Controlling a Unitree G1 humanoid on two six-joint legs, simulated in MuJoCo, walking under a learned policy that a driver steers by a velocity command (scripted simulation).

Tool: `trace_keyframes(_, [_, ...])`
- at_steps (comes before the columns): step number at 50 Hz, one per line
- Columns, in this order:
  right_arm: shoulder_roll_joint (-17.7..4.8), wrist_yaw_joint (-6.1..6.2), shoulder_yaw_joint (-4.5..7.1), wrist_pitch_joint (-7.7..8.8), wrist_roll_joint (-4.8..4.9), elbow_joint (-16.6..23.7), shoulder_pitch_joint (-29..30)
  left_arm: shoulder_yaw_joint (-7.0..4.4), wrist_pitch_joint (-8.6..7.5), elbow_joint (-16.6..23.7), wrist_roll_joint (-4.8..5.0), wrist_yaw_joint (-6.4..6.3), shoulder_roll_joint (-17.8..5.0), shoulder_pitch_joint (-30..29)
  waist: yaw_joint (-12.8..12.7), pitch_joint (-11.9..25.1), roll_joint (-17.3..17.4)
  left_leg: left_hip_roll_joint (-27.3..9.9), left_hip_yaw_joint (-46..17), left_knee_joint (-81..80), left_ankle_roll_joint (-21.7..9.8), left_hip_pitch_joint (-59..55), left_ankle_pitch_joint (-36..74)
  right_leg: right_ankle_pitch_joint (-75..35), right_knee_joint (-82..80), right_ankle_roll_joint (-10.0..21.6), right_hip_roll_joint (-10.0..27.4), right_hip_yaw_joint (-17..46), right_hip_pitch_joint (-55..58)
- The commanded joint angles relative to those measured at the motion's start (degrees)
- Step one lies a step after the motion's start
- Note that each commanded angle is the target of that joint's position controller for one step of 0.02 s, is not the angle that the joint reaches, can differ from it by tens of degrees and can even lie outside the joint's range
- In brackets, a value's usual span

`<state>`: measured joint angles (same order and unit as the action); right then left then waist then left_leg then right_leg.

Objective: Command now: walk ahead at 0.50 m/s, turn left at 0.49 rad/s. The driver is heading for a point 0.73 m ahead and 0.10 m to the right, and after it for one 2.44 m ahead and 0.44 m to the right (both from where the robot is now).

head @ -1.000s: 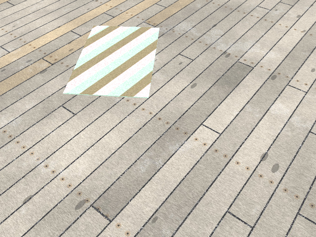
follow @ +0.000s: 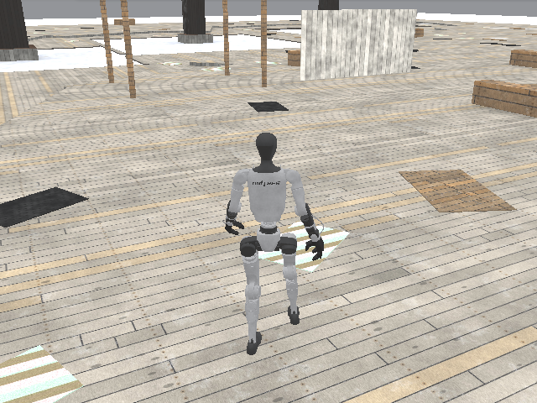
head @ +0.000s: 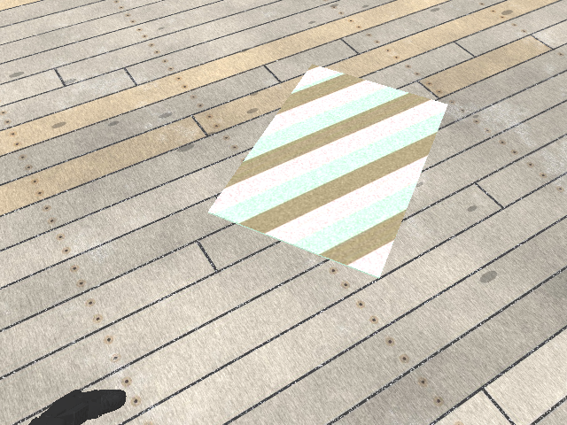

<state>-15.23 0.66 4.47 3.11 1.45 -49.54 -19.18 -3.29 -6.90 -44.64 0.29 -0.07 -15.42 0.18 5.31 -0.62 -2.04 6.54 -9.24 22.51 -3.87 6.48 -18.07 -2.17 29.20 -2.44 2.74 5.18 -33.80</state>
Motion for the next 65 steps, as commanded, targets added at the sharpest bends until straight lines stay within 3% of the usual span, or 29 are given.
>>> trace_keyframes(1, [-8.3, 0.67, 1.83, 0.00, -0.31, 2.7, -0.8, -1.44, -1.77, 4.7, 0.40, 0.96, -6.5, -2.5, -2.4, 1.3, 8.9, -15.5, -13.5, -0.6, -7.7, 0.5, 11.8, 3.7, -2.4, 1.6, -1.5, -1.3, 7.4])
trace_keyframes(3, [-5.8, 0.51, 0.93, 0.04, -0.73, 3.2, -0.9, -2.52, -2.42, 2.4, -0.57, 0.81, -8.8, 6.8, -6.9, 6.1, 8.8, -12.0, -11.1, 8.3, -5.3, 1.1, 20.9, 4.8, -4.8, 5.2, -1.1, -2.3, 21.0])
trace_keyframes(4, [-3.4, 0.18, -0.15, 0.33, -1.54, 4.2, -1.0, -3.26, -2.50, 1.3, -1.36, 0.48, -11.8, 16.2, -10.9, 13.8, 4.1, -8.6, -6.6, 23.9, -3.3, 8.0, 15.2, 5.7, -2.9, 9.3, 7.8, 6.3, 35.6])
trace_keyframes(5, [0.0, -0.12, -1.07, 1.26, 0.40, 4.6, -10.1, -4.90, -1.60, -2.1, -1.65, 0.74, -16.9, 23.5, -8.0, 20.5, -16.0, 0.0, 0.8, 42.9, 1.0, 28.8, -8.4, 17.1, -7.9, 19.7, 19.8, 33.0, 54.6])
trace_keyframes(6, [-5.3, 0.01, -0.44, 1.65, 1.22, 3.5, -9.4, -3.68, -1.31, -1.7, 0.03, 1.15, -11.3, 23.2, -9.3, 17.6, -12.6, -3.3, -1.8, 51.0, 1.2, 37.5, -14.4, 29.0, -11.7, 19.6, 21.2, 40.8, 54.6])
trace_keyframes(7, [-8.8, 0.01, 0.40, 1.73, 1.10, 4.6, -2.4, -2.54, -1.07, -0.7, 0.33, 1.07, -7.3, 19.7, -10.6, 9.2, -5.9, -5.3, -2.2, 53.1, 1.1, 40.3, -9.3, 28.0, -12.2, 16.7, 18.3, 32.0, 47.9])
trace_keyframes(9, [-7.2, 0.17, 0.37, 1.87, -0.92, 6.4, 5.0, -1.54, -0.32, 0.0, -0.63, 1.20, -5.2, 14.3, -8.7, 1.6, 0.8, -8.9, 1.1, 47.6, 1.1, 37.4, -2.4, 13.7, -14.5, 14.1, 12.6, 18.8, 34.8])
trace_keyframes(11, [-5.6, -0.33, 0.34, 1.64, -0.71, 6.8, 3.4, -1.13, -0.40, -0.4, -0.98, 1.27, -4.7, 13.6, -6.0, 1.9, -3.2, -11.4, 2.7, 42.6, 1.5, 32.8, -0.6, 5.7, -16.2, 14.5, 11.0, 14.0, 30.2])
trace_keyframes(16, [-2.1, -0.80, -1.13, 1.37, -1.18, 9.1, 9.7, -2.12, 0.07, -2.2, 0.12, 0.56, -8.3, 16.0, -6.7, 0.5, -2.4, -12.9, 6.4, 26.0, 3.4, 32.1, 7.7, 0.1, -20.7, 15.5, 10.1, 5.9, 26.7])
trace_keyframes(24, [-3.2, -2.42, -1.27, 2.25, -0.35, 13.1, 22.5, -1.89, 1.85, -5.8, 1.44, 0.29, -8.7, 23.6, -10.0, -2.4, -2.3, -9.1, 9.0, 8.4, 2.1, 26.7, 17.0, -1.0, -18.2, 12.4, 10.3, 1.6, 31.0])
trace_keyframes(26, [-5.0, -2.62, -0.56, 2.76, -0.27, 13.0, 19.7, -2.42, 2.43, -5.9, 1.49, 0.00, -10.8, 22.2, -6.9, -1.3, -3.9, -8.4, 8.5, 5.9, 0.9, 20.8, 14.3, -4.1, -15.0, 11.4, 11.8, 3.5, 31.5])
trace_keyframes(28, [-9.3, -1.90, 1.75, 2.95, -0.99, 9.3, 6.9, -1.81, 2.61, -5.2, 1.23, -0.21, -9.7, 20.7, -0.2, 6.6, -2.0, -7.9, 9.1, 4.1, -1.7, 0.5, 14.7, -13.1, -0.3, 8.6, 7.2, -0.1, 26.7])
trace_keyframes(29, [-13.9, -1.08, 3.06, 2.74, -2.02, 7.8, -4.0, -0.37, 2.37, -3.2, -0.29, -0.21, -6.1, 20.2, 3.9, 15.8, 5.0, -19.8, -3.0, 5.9, -5.4, -16.6, 15.3, 2.4, 17.9, 6.0, 3.0, -3.1, 15.0])
trace_keyframes(30, [-17.0, -1.24, 3.47, 2.01, -2.26, 6.8, -5.9, 1.27, 1.31, -2.6, 0.64, -0.10, 0.0, 28.0, -0.1, 22.6, 20.1, -31.9, -26.6, -0.3, -13.4, -30.8, 5.3, 35.2, 35.8, 3.5, -4.5, -3.5, -4.4])
trace_keyframes(31, [-11.3, -1.28, 2.20, 1.88, -1.67, 7.0, -5.3, -0.33, 0.86, -3.6, 2.10, -0.10, -6.6, 25.4, 1.7, 19.0, 14.0, -30.2, -28.5, -3.9, -12.5, -26.5, -3.6, 35.5, 43.1, 3.6, -1.7, 1.8, -10.1])
trace_keyframes(32, [-8.7, -1.20, 1.25, 2.08, -1.12, 7.2, -1.6, -1.16, 0.83, -2.1, 2.61, -0.12, -8.9, 20.7, 1.1, 10.9, 11.4, -28.3, -19.7, -5.1, -9.9, -19.4, -2.9, 30.2, 44.0, 4.1, 0.7, 1.1, -12.8])
trace_keyframes(34, [-4.9, -1.61, 0.10, 2.55, -1.59, 7.4, 5.6, -1.52, 1.81, -1.8, 1.32, -0.65, -7.5, 17.4, -2.4, 3.6, 7.4, -23.5, -8.5, -9.4, -7.2, -5.8, 4.2, 21.9, 39.8, 3.8, 4.1, 0.3, -8.7])
trace_keyframes(36, [-4.2, -1.78, 0.23, 3.36, -2.18, 6.6, 8.1, -1.38, 3.30, -1.7, 1.48, -0.42, -5.0, 19.4, -5.4, 2.0, 9.4, -22.3, -2.2, -12.9, -7.2, 0.8, 9.9, 18.5, 37.7, 3.4, 5.9, 0.8, -3.6])
trace_keyframes(42, [-6.9, -0.51, 1.36, 3.84, -2.49, 3.8, 6.8, -1.28, 4.47, 1.5, 1.05, 0.36, -3.2, 13.4, -5.6, -1.1, 5.1, -21.1, 11.2, -15.5, -6.7, 1.1, 20.8, 4.6, 26.0, 2.2, 5.5, 0.8, -7.4])
trace_keyframes(49, [-10.1, 0.16, 2.26, 1.92, -1.02, 1.4, 1.1, -0.14, 4.30, 7.6, 0.95, 2.97, -2.1, 0.3, -0.8, -4.9, 3.9, -23.1, 18.3, -13.5, -4.8, -8.3, 24.3, 1.6, 9.7, 4.8, 3.7, -5.8, -8.0])
trace_keyframes(53, [-12.8, 1.37, 2.83, -0.54, -0.22, 2.4, 3.3, -2.24, 4.24, 8.4, 0.31, 4.01, -5.9, 7.1, -6.4, 1.1, 7.5, -22.1, 21.6, 5.0, -1.3, -11.5, 61.1, 10.5, 6.5, 8.2, -4.0, -12.3, 5.1])
trace_keyframes(54, [-12.7, 1.60, 2.69, -0.88, 0.14, 2.9, 4.5, -3.81, 4.12, 6.5, 0.37, 3.59, -8.7, 15.4, -10.8, 5.5, 6.8, -20.0, 22.6, 15.8, 0.5, -8.6, 60.3, 5.6, 1.9, 9.8, -6.5, -12.5, 16.1])
trace_keyframes(55, [-11.5, 1.58, 2.17, -0.35, -0.47, 3.6, 3.8, -5.50, 4.49, 5.2, 0.09, 2.22, -12.9, 21.7, -13.9, 9.8, 2.3, -16.9, 23.0, 31.2, 4.3, 2.7, 43.5, -9.3, -0.8, 12.5, -3.0, -5.5, 31.2])
trace_keyframes(56, [-3.1, 0.74, -0.43, 1.15, -3.16, 6.8, -2.4, -6.28, 4.93, 6.9, -0.84, 1.12, -20.0, 18.5, -6.4, 16.3, -15.5, -5.3, 20.9, 56.3, 9.1, 29.6, -16.1, -34.2, 2.4, 25.1, 15.5, 22.8, 54.0])
trace_keyframes(57, [-8.4, -0.15, 0.00, 2.73, -2.31, 6.2, -1.8, -5.11, 4.77, 9.6, -1.22, 1.57, -17.2, 20.0, -10.3, 30.5, -4.8, -4.0, 5.1, 64.5, 8.8, 31.4, -21.9, -36.5, -2.2, 29.5, 20.6, 35.4, 57.9])
trace_keyframes(58, [-10.2, -0.27, 0.73, 2.74, -0.23, 7.9, 4.9, -4.36, 4.74, 9.4, -1.25, 2.00, -14.8, 17.7, -11.0, 25.3, 0.5, -7.2, 3.2, 62.8, 7.5, 32.9, -17.8, -38.1, -2.1, 25.5, 16.8, 23.7, 53.7])
trace_keyframes(60, [-7.5, 1.64, 0.23, 1.56, -2.08, 8.2, 10.4, -3.43, 4.76, 8.1, 1.07, 1.75, -10.3, 13.0, -8.2, 10.6, 4.5, -10.3, 6.5, 50.7, 6.7, 33.4, -10.2, -25.8, -5.5, 17.4, 8.1, 12.4, 37.3])
trace_keyframes(62, [-8.6, 1.84, 0.68, -0.41, -1.45, 8.0, 4.2, -3.56, 4.91, 9.5, -0.20, 1.41, -10.4, 10.2, -3.5, 9.5, -2.7, -10.7, 4.6, 49.2, 8.2, 26.0, -8.1, -29.3, -7.2, 20.1, 8.3, 12.4, 26.8])
trace_keyframes(65, [-6.9, 2.04, 0.37, -1.11, -1.71, 7.8, 4.9, -3.99, 5.33, 10.1, -0.16, 0.65, -11.0, 9.2, -2.9, 10.2, -2.0, -9.2, 5.8, 39.8, 9.3, 23.9, -5.5, -27.3, -7.3, 18.2, 5.5, 9.7, 21.5])
